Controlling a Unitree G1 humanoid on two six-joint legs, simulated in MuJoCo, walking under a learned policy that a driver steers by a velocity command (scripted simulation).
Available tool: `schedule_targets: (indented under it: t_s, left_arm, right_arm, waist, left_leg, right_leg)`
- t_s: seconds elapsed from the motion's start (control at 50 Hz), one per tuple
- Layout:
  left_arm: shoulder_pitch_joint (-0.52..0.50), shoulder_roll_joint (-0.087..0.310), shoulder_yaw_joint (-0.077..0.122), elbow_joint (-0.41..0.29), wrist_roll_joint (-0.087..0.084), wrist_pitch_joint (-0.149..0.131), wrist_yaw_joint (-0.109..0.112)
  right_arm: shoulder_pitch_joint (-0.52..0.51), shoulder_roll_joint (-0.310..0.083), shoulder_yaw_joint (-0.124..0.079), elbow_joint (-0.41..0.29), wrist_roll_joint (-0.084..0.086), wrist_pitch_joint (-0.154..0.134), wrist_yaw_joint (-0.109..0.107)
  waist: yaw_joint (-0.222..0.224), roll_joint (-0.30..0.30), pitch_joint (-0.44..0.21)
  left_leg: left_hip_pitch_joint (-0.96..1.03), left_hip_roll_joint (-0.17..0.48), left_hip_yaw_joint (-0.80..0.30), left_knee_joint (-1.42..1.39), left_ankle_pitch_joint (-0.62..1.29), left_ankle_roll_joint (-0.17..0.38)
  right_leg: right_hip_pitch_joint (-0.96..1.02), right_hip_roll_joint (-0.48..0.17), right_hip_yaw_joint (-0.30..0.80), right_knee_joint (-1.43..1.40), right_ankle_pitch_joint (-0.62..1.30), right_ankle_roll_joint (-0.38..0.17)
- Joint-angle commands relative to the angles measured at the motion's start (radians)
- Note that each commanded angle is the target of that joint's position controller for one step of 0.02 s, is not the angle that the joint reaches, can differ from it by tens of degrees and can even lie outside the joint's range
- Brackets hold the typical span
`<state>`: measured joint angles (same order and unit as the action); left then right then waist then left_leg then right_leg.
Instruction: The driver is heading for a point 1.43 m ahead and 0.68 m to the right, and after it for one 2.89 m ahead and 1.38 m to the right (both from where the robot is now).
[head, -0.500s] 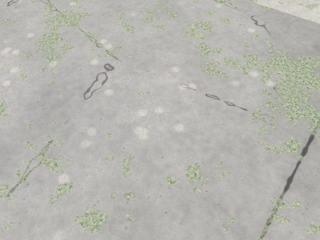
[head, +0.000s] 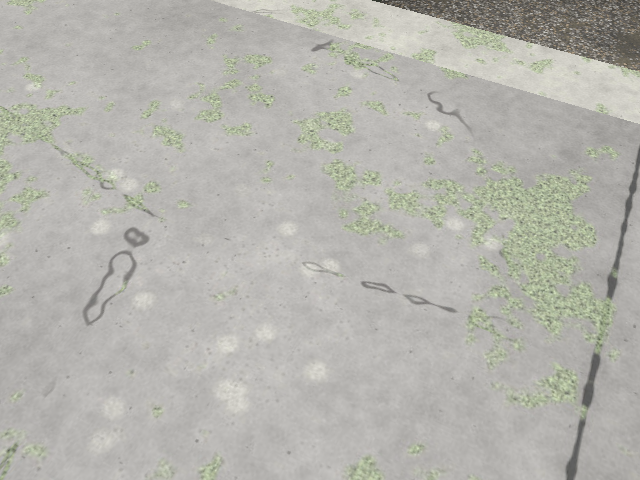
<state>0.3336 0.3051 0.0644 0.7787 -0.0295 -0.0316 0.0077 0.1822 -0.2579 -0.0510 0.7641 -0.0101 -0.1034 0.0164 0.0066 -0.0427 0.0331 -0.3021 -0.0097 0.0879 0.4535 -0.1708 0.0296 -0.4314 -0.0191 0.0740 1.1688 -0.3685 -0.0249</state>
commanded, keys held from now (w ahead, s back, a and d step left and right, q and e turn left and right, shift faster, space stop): w+e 1.00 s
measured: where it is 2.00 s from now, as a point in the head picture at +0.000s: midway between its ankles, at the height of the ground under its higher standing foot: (521, 299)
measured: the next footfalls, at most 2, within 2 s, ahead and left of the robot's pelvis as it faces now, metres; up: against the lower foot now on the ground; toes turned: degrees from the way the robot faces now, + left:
right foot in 0.38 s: +0.34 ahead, -0.17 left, +0.00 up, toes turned -15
left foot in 0.86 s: +0.68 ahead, -0.09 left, +0.00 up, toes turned -34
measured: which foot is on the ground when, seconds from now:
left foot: down 0.00-0.38, up 0.40-0.84, down 0.86-1.00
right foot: up 0.00-0.36, down 0.38-0.86, up 0.88-1.00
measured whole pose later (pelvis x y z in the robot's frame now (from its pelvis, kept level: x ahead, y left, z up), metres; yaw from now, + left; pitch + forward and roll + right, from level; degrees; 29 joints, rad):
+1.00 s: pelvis +0.55 -0.13 +0.00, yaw -35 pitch +1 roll +2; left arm 0.33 0.30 0.06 0.71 -0.03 -0.02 0.02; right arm 0.15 -0.27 -0.06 0.74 -0.01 -0.10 0.02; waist 0.02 -0.03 0.02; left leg -0.33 -0.03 0.04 0.49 -0.18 0.02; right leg -0.41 0.02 0.10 1.19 -0.40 -0.02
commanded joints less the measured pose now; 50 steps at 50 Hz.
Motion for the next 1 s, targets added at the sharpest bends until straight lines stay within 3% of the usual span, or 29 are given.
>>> schedule_targets:
  t_s: [0.02,0.08,0.16,0.26,0.28,0.32,0.34,0.36,0.38,0.4,0.42,0.44,0.46,0.48,0.52,0.56,0.62,0.68,0.78,0.82,0.84,0.86,0.88,0.9,0.92,0.94,0.96,0.98,1.0]
  left_arm:
    - [-0.008,0.059,0.026,-0.088,-0.004,0.005,0.0]
    - [-0.058,0.042,0.022,-0.118,0.007,0.018,0.001]
    - [-0.15,0.023,0.013,-0.146,0.006,0.005,-0.023]
    - [-0.287,0.019,0.007,-0.208,0.006,0.003,-0.053]
    - [-0.293,0.027,0.011,-0.218,0.007,0.005,-0.057]
    - [-0.252,0.062,0.029,-0.224,0.011,0.011,-0.06]
    - [-0.17,0.091,0.046,-0.209,0.011,0.015,-0.058]
    - [-0.017,0.136,0.075,-0.168,0.008,0.018,-0.05]
    - [0.151,0.217,0.11,-0.124,0.003,0.029,-0.03]
    - [0.096,0.327,0.118,-0.138,-0.005,0.018,-0.024]
    - [0.113,0.244,0.091,-0.175,0.003,-0.004,-0.034]
    - [0.079,0.185,0.072,-0.162,0.012,-0.022,-0.039]
    - [0.025,0.161,0.063,-0.163,0.01,-0.031,-0.039]
    - [-0.044,0.132,0.053,-0.173,0.013,-0.031,-0.037]
    - [-0.098,0.107,0.041,-0.196,0.028,-0.033,-0.028]
    - [-0.085,0.123,0.044,-0.188,0.021,-0.038,-0.016]
    - [-0.039,0.149,0.051,-0.166,0.016,-0.034,0.003]
    - [0.0,0.154,0.053,-0.144,0.012,-0.026,0.011]
    - [0.05,0.141,0.053,-0.107,0.003,-0.013,0.016]
    - [0.037,0.142,0.056,-0.106,0.006,-0.005,0.019]
    - [0.02,0.127,0.051,-0.11,0.007,-0.001,0.018]
    - [0.013,0.085,0.034,-0.12,0.012,-0.002,0.014]
    - [0.037,0.028,0.012,-0.14,0.034,-0.004,0.014]
    - [0.18,0.004,0.003,-0.165,-0.008,-0.014,0.012]
    - [0.148,0.116,0.021,-0.129,-0.017,-0.012,0.017]
    - [0.031,0.161,0.035,-0.142,-0.008,-0.007,0.015]
    - [-0.021,0.149,0.035,-0.151,0.003,-0.003,0.016]
    - [-0.055,0.134,0.037,-0.163,0.012,-0.004,0.012]
    - [-0.048,0.112,0.036,-0.166,0.006,-0.001,0.005]
  right_arm:
    - [0.018,-0.106,-0.029,-0.022,0.0,-0.017,-0.007]
    - [0.021,-0.142,-0.042,0.002,0.001,-0.021,-0.01]
    - [0.024,-0.168,-0.05,0.016,0.003,-0.006,-0.018]
    - [0.09,-0.21,-0.064,0.05,0.026,0.024,-0.021]
    - [0.092,-0.22,-0.068,0.054,0.032,0.032,-0.021]
    - [0.077,-0.249,-0.077,0.052,0.044,0.045,-0.025]
    - [0.067,-0.26,-0.081,0.049,0.05,0.053,-0.027]
    - [0.049,-0.25,-0.076,0.044,0.054,0.059,-0.029]
    - [0.068,-0.204,-0.057,0.031,0.028,0.055,-0.033]
    - [0.152,-0.054,-0.01,-0.03,-0.014,0.031,-0.022]
    - [0.061,-0.135,-0.018,-0.038,0.022,-0.007,-0.009]
    - [-0.032,-0.186,-0.031,-0.068,0.059,-0.027,0.0]
    - [-0.04,-0.173,-0.025,-0.067,0.048,-0.039,-0.004]
    - [-0.035,-0.174,-0.029,-0.053,0.02,-0.041,-0.011]
    - [-0.002,-0.18,-0.038,-0.044,0.007,-0.019,-0.009]
    - [-0.007,-0.153,-0.032,-0.046,-0.004,0.0,-0.01]
    - [-0.114,-0.117,-0.018,-0.078,-0.007,0.009,-0.012]
    - [-0.215,-0.097,-0.007,-0.104,0.003,0.003,-0.002]
    - [-0.266,-0.138,-0.021,-0.133,0.016,-0.016,0.015]
    - [-0.216,-0.158,-0.032,-0.125,0.018,-0.025,0.016]
    - [-0.139,-0.171,-0.043,-0.104,0.016,-0.03,0.011]
    - [-0.026,-0.204,-0.058,-0.085,0.003,-0.036,0.005]
    - [0.132,-0.261,-0.071,-0.073,-0.005,-0.033,-0.004]
    - [0.183,-0.315,-0.084,-0.034,-0.008,-0.02,0.006]
    - [0.138,-0.204,-0.061,-0.061,0.015,-0.015,0.009]
    - [0.096,-0.149,-0.046,-0.069,0.017,-0.007,0.002]
    - [0.051,-0.139,-0.039,-0.073,0.005,-0.001,0.0]
    - [0.028,-0.121,-0.034,-0.063,0.001,0.002,-0.003]
    - [0.021,-0.114,-0.03,-0.057,-0.006,0.0,-0.007]
  waist:
    - [-0.015,0.155,-0.03]
    - [-0.012,0.116,0.002]
    - [-0.04,0.099,0.019]
    - [-0.083,0.086,0.061]
    - [-0.075,0.091,0.06]
    - [-0.03,0.122,0.013]
    - [0.022,0.131,-0.039]
    - [0.111,0.112,-0.116]
    - [0.176,0.012,-0.206]
    - [0.034,-0.257,-0.267]
    - [0.107,-0.13,-0.389]
    - [0.115,-0.074,-0.244]
    - [0.072,-0.007,-0.162]
    - [0.029,0.024,-0.113]
    - [-0.019,-0.003,-0.094]
    - [-0.026,0.011,-0.078]
    - [0.007,0.004,-0.036]
    - [0.049,-0.026,-0.016]
    - [0.06,-0.05,-0.014]
    - [0.031,-0.084,-0.024]
    - [-0.012,-0.09,-0.052]
    - [-0.066,-0.067,-0.146]
    - [-0.111,0.076,-0.303]
    - [-0.032,0.439,-0.373]
    - [-0.06,0.272,-0.272]
    - [-0.086,0.176,-0.153]
    - [-0.068,0.107,-0.091]
    - [-0.054,0.105,-0.041]
    - [-0.034,0.134,-0.032]
  left_leg:
    - [0.169,0.28,-0.252,-0.291,0.029,0.147]
    - [0.165,0.287,-0.149,-0.326,0.128,0.167]
    - [0.199,0.254,-0.002,-0.33,0.214,0.143]
    - [0.329,0.294,0.072,-0.297,0.273,0.12]
    - [0.361,0.303,0.083,-0.268,0.337,0.112]
    - [0.404,0.306,0.114,-0.143,0.645,0.091]
    - [0.401,0.295,0.131,-0.011,0.783,0.078]
    - [0.331,0.26,0.16,0.193,0.801,0.049]
    - [0.092,0.216,0.161,0.498,0.517,0.001]
    - [-0.354,0.006,0.068,0.842,-0.397,-0.059]
    - [-0.462,-0.008,-0.168,0.949,-0.438,-0.045]
    - [-0.541,0.038,-0.172,0.929,-0.332,-0.02]
    - [-0.503,0.083,-0.171,0.839,-0.24,-0.006]
    - [-0.435,0.113,-0.173,0.75,-0.186,-0.013]
    - [-0.33,0.132,-0.177,0.67,-0.126,-0.031]
    - [-0.311,0.122,-0.155,0.588,-0.086,-0.065]
    - [-0.321,0.091,-0.144,0.377,0.089,-0.101]
    - [-0.247,0.043,-0.139,0.173,0.247,-0.104]
    - [-0.204,0.017,-0.177,0.043,0.212,-0.07]
    - [-0.142,0.011,-0.17,0.028,0.116,-0.042]
    - [-0.037,0.003,-0.147,-0.011,0.115,-0.019]
    - [0.163,0.063,-0.185,-0.006,0.115,0.025]
    - [0.439,0.246,-0.38,0.013,0.065,0.081]
    - [0.676,0.436,-0.882,-0.117,-0.201,0.24]
    - [0.608,0.42,-0.876,-0.16,-0.398,0.209]
    - [0.484,0.376,-0.69,-0.167,-0.353,0.164]
    - [0.363,0.334,-0.564,-0.183,-0.216,0.144]
    - [0.28,0.299,-0.476,-0.203,-0.111,0.142]
    - [0.227,0.274,-0.4,-0.227,-0.048,0.132]
  right_leg:
    - [-0.194,-0.104,0.037,-0.004,0.07,0.013]
    - [-0.255,-0.119,0.036,-0.1,0.161,0.032]
    - [-0.233,-0.11,-0.017,-0.331,0.361,0.027]
    - [-0.233,-0.087,-0.088,-0.504,0.357,-0.011]
    - [-0.226,-0.075,-0.102,-0.52,0.317,-0.025]
    - [-0.13,-0.017,-0.153,-0.531,0.212,-0.065]
    - [-0.021,0.024,-0.18,-0.539,0.173,-0.091]
    - [0.195,0.073,-0.193,-0.602,0.225,-0.126]
    - [0.503,0.003,-0.034,-0.625,0.234,-0.179]
    - [0.778,-0.243,0.541,-0.733,0.05,-0.358]
    - [0.82,-0.312,0.769,-0.878,-0.097,-0.398]
    - [0.732,-0.291,0.632,-0.901,-0.029,-0.342]
    - [0.591,-0.247,0.507,-0.894,0.073,-0.305]
    - [0.463,-0.206,0.411,-0.896,0.193,-0.278]
    - [0.334,-0.166,0.333,-0.931,0.336,-0.269]
    - [0.267,-0.147,0.271,-0.946,0.438,-0.278]
    - [0.219,-0.1,0.204,-0.951,0.424,-0.247]
    - [0.184,-0.066,0.186,-0.938,0.319,-0.203]
    - [0.287,-0.111,0.303,-0.831,0.262,-0.178]
    - [0.318,-0.123,0.349,-0.77,0.309,-0.164]
    - [0.309,-0.097,0.344,-0.71,0.358,-0.145]
    - [0.259,-0.042,0.298,-0.549,0.379,-0.112]
    - [0.111,0.038,0.196,-0.255,0.142,-0.067]
    - [-0.251,0.133,0.114,0.034,-0.253,-0.011]
    - [-0.348,0.045,0.142,0.143,-0.19,0.005]
    - [-0.363,0.013,0.107,0.15,-0.094,0.01]
    - [-0.323,-0.021,0.079,0.126,-0.027,0.015]
    - [-0.305,-0.048,0.078,0.077,0.016,0.015]
    - [-0.259,-0.073,0.072,0.046,0.043,0.012]
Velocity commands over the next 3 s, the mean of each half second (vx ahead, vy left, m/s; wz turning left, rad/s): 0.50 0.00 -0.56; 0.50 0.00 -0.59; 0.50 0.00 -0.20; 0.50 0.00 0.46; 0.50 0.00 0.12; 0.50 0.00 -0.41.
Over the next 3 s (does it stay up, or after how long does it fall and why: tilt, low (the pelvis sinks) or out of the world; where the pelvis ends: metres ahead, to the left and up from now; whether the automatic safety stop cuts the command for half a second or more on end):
stays up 1.48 -0.71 -0.01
